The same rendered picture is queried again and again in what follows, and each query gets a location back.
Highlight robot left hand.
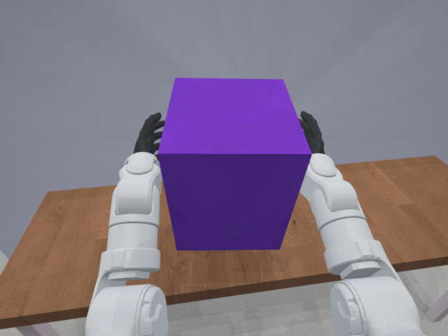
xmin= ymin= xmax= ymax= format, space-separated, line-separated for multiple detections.
xmin=133 ymin=113 xmax=165 ymax=161

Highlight robot right hand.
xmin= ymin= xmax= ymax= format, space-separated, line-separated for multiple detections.
xmin=299 ymin=111 xmax=325 ymax=154

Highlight robot right upper arm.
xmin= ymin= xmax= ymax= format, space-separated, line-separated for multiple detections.
xmin=330 ymin=276 xmax=427 ymax=336

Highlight left robot forearm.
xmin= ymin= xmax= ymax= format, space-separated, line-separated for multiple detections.
xmin=85 ymin=152 xmax=162 ymax=336

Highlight right robot forearm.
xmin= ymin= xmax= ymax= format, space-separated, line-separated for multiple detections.
xmin=300 ymin=153 xmax=421 ymax=327

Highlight table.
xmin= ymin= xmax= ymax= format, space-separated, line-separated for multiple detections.
xmin=0 ymin=155 xmax=448 ymax=336

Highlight robot left upper arm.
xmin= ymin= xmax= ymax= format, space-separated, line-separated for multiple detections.
xmin=86 ymin=284 xmax=169 ymax=336

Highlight carton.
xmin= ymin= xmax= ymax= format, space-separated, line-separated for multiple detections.
xmin=157 ymin=78 xmax=312 ymax=251

